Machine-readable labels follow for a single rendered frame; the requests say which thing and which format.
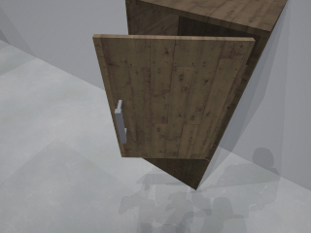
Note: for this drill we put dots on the cupboard door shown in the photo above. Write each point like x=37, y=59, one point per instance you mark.
x=174, y=89

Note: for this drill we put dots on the handle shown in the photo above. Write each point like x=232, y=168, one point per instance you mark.
x=120, y=124

